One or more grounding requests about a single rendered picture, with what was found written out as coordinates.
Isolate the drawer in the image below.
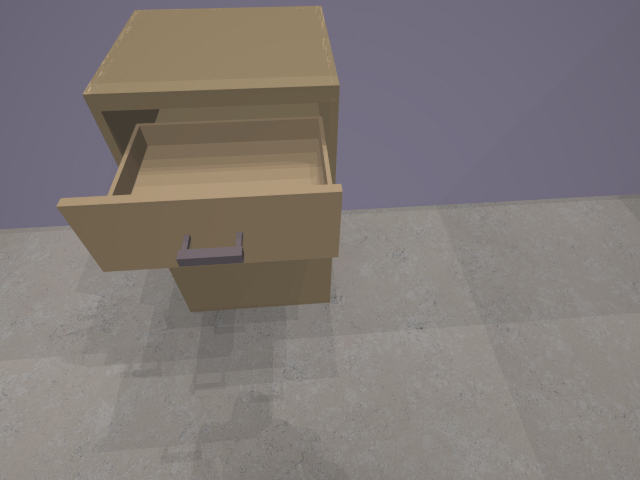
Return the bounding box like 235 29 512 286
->
56 116 343 272

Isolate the cabinet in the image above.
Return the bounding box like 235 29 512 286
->
82 6 340 312

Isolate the handle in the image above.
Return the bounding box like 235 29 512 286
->
176 232 244 267

